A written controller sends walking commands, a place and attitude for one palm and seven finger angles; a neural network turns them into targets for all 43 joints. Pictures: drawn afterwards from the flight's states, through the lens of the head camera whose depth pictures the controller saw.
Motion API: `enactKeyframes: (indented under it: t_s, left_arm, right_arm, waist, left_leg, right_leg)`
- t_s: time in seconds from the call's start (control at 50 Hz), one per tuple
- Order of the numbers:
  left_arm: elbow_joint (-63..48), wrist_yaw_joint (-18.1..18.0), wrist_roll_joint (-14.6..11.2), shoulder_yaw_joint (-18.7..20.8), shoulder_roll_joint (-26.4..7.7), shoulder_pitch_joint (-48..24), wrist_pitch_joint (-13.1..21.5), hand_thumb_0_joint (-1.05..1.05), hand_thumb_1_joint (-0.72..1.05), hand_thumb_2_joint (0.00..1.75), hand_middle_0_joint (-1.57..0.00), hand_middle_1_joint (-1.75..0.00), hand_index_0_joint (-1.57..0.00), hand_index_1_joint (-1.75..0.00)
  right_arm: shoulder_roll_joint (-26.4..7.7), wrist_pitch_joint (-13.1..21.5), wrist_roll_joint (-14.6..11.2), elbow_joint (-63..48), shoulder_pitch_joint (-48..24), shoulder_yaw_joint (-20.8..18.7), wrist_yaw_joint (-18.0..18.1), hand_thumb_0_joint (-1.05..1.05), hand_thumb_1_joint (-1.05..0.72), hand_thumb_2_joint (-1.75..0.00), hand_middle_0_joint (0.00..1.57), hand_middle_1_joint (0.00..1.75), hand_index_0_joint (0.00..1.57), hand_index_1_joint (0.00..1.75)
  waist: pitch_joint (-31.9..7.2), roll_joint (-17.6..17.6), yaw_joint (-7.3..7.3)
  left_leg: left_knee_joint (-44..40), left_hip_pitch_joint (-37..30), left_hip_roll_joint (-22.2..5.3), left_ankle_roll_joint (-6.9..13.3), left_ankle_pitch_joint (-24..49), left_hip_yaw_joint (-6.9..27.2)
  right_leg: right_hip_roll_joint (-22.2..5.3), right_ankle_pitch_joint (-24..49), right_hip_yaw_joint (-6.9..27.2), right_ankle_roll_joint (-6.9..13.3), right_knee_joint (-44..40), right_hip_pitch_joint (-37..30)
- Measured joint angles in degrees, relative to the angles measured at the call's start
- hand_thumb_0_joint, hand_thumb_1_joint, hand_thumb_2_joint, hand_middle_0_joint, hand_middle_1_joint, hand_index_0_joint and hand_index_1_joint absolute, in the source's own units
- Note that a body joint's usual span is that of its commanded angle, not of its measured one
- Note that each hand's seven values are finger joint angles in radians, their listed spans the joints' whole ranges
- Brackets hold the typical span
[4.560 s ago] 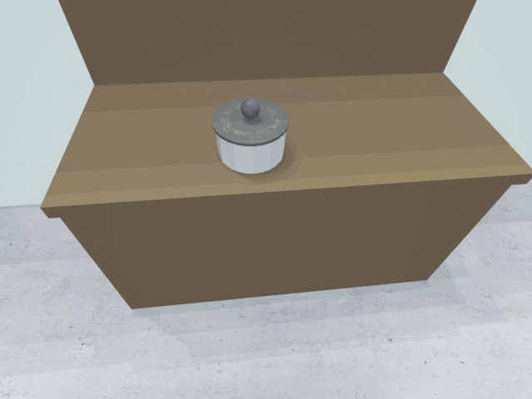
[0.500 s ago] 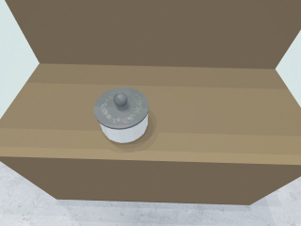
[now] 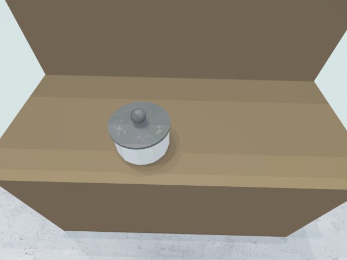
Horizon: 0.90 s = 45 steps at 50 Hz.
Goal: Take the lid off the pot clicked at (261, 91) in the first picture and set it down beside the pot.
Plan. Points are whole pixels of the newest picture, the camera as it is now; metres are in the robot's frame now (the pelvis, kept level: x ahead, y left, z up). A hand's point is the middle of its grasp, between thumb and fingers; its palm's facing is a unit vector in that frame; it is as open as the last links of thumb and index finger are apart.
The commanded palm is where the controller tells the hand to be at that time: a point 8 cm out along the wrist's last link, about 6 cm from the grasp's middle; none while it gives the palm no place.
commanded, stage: lift the closed hand beside the body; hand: left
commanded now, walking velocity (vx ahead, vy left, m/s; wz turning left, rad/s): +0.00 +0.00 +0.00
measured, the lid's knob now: (138, 115) +0.48 +0.14 +0.03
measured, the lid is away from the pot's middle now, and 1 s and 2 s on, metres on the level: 0.00 0.00 0.00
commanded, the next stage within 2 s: raise the hand higher, near the body in 0.60 s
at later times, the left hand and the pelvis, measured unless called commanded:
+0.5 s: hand out of the picture +0.10 +0.21 -0.07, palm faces +0.27 -0.92 -0.28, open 3.4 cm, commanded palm +0.06 +0.25 -0.04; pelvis -0.02 -0.02 +0.00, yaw +3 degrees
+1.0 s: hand (72, 252) +0.14 +0.22 -0.01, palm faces +0.23 -0.90 -0.37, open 3.1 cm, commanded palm +0.09 +0.26 +0.03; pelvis +0.02 -0.01 +0.00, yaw +1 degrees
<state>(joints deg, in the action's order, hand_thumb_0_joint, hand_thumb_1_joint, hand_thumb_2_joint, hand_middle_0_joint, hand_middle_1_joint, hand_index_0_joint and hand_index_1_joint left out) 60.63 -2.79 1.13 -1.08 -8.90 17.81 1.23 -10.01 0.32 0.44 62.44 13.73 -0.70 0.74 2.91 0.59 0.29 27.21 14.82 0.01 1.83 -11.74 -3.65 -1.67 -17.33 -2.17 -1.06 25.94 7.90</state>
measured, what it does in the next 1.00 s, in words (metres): stands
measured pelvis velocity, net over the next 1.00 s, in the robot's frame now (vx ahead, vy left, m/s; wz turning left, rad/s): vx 0.02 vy -0.01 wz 0.02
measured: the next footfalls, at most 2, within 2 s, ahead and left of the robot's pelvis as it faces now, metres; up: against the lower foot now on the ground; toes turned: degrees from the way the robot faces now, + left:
none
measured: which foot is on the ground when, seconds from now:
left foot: down 0.00-1.00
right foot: down 0.00-1.00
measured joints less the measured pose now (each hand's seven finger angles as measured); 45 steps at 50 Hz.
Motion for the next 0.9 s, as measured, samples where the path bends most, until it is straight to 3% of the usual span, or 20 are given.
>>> enactKeyframes:
  t_s: [0.04, 0.08, 0.14, 0.2, 0.26, 0.34, 0.44, 0.52, 0.6, 0.72, 0.9]
  left_arm:
    - [-14.34, -0.89, -1.78, -0.83, -0.65, 4.12, -2.41, 0.01, 0.91, 0.9, -0.2, -0.3, -0.21, -0.31]
    - [-27.97, -3.54, -2.53, -1.22, -1.8, 6.79, -2.33, 0.02, 0.92, 0.9, -0.23, -0.32, -0.23, -0.33]
    - [-36.45, -5.31, -2.01, 0.06, -1.74, 5.07, -1.3, 0.02, 0.92, 0.9, -0.28, -0.39, -0.28, -0.39]
    - [-35.4, -4.05, -1.18, 2.41, -0.92, 2.56, -0.27, 0.01, 0.92, 0.9, -0.36, -0.48, -0.37, -0.49]
    - [-38.01, -1.63, -1.65, 3.65, -0.64, 5.24, -0.07, 0.01, 0.92, 0.9, -0.46, -0.59, -0.47, -0.6]
    - [-44.87, -0.84, -2.19, 3.92, -1.64, 9.84, 0.67, 0.01, 0.91, 0.9, -0.62, -0.77, -0.63, -0.77]
    - [-45.73, -1.72, -2.39, 5.13, -3.12, 9.23, 1.19, 0.01, 0.9, 0.9, -0.84, -1.0, -0.84, -1.0]
    - [-47.87, -1.58, -2.64, 5.31, -3.5, 10.46, 0.6, 0.02, 0.9, 0.9, -1.01, -1.18, -1.01, -1.19]
    - [-48.68, -1.6, -2.44, 5.82, -3.54, 11.23, 0.67, 0.02, 0.9, 0.9, -1.14, -1.33, -1.14, -1.34]
    - [-50.6, -1.52, -2.25, 7.0, -3.99, 12.0, -0.26, 0.02, 0.9, 0.9, -1.24, -1.44, -1.25, -1.45]
    - [-59.0, -1.8, -2.14, 7.43, -4.98, 16.01, -0.37, 0.02, 0.9, 0.9, -1.28, -1.49, -1.28, -1.5]
  right_arm:
    - [-0.23, 2.92, -1.94, -4.18, 3.03, 0.82, 0.41, 0.0, -0.92, -0.9, 0.2, 0.3, 0.2, 0.29]
    - [-0.84, 7.3, -3.33, -7.0, 5.22, 1.6, 1.52, 0.01, -0.92, -0.9, 0.2, 0.3, 0.2, 0.29]
    - [-2.14, 9.98, -3.29, -10.12, 4.05, 1.49, 1.9, 0.01, -0.92, -0.9, 0.2, 0.3, 0.2, 0.29]
    - [-2.44, 8.88, -2.78, -14.53, 0.07, 0.36, 0.59, 0.01, -0.91, -0.9, 0.2, 0.3, 0.2, 0.29]
    - [-1.71, 7.82, -2.77, -20.21, -3.29, -0.18, -0.14, 0.01, -0.91, -0.9, 0.2, 0.3, 0.2, 0.29]
    - [-2.29, 8.1, -2.41, -27.43, -4.59, -0.09, 0.77, 0.01, -0.91, -0.9, 0.19, 0.3, 0.19, 0.29]
    - [-3.77, 7.39, -1.89, -30.56, -6.1, 0.37, 2.3, 0.01, -0.9, -0.9, 0.19, 0.3, 0.19, 0.29]
    - [-3.24, 6.92, -1.47, -30.82, -5.55, 1.09, 3.03, 0.01, -0.9, -0.9, 0.19, 0.3, 0.2, 0.29]
    - [-1.97, 6.13, -1.22, -29.68, -4.2, 2.0, 3.44, 0.01, -0.9, -0.9, 0.2, 0.3, 0.2, 0.29]
    - [-0.76, 5.04, -1.18, -27.78, -2.1, 2.58, 3.57, 0.01, -0.9, -0.9, 0.2, 0.3, 0.2, 0.3]
    - [-1.53, 5.42, -1.25, -26.51, -0.94, 1.57, 3.8, 0.01, -0.9, -0.9, 0.2, 0.3, 0.2, 0.3]
  waist:
    - [0.4, -0.31, 0.9]
    - [-0.6, -0.23, 1.56]
    - [-2.02, 0.76, 0.62]
    - [-3.9, 1.3, -0.96]
    - [-4.0, 0.44, -1.44]
    - [-2.28, -0.52, 0.56]
    - [-0.7, -0.06, 2.66]
    - [-0.78, 0.28, 3.36]
    - [-1.41, 0.51, 3.08]
    - [-1.24, 0.64, 2.45]
    - [-1.38, 1.45, 1.86]
  left_leg:
    - [0.47, -0.01, 0.0, -0.09, -0.28, -0.01]
    - [0.31, -0.26, 0.34, -0.15, -0.15, 0.3]
    - [-0.45, -1.44, 0.9, 0.03, 0.47, 0.9]
    - [-0.59, -0.68, 0.76, -0.05, 1.02, 0.68]
    - [-0.59, -0.28, 0.17, -0.45, 1.3, 0.2]
    - [-0.05, -0.16, -0.5, -0.93, 1.39, 1.08]
    - [1.29, 1.34, -0.77, -1.22, 1.35, 3.04]
    - [1.55, 1.58, -0.85, -1.33, 1.0, 3.36]
    - [1.79, 1.45, -0.71, -1.32, 0.36, 3.32]
    - [1.8, 0.92, -0.66, -1.28, -0.47, 2.61]
    - [0.82, -0.51, -0.36, -0.91, -1.15, 1.59]
  right_leg:
    - [0.0, -0.1, 0.02, 0.11, 0.62, 0.11]
    - [-0.3, -0.46, -0.31, 0.22, 1.08, -0.06]
    - [-0.76, -0.42, -0.98, 0.1, 0.7, -1.35]
    - [-0.69, -0.22, -0.73, 0.18, 1.36, -0.07]
    - [-0.17, -0.12, -0.18, 0.57, 2.04, 0.89]
    - [0.61, 0.22, -1.01, 1.11, 1.57, 0.26]
    - [1.12, 0.45, -2.93, 1.48, 1.17, 0.29]
    - [1.26, 0.29, -3.22, 1.62, 0.89, 0.19]
    - [1.12, -0.29, -3.19, 1.56, 1.01, 0.01]
    - [0.96, -0.97, -2.47, 1.47, 1.2, -0.18]
    - [0.57, -1.2, -1.49, 0.99, 0.05, -1.35]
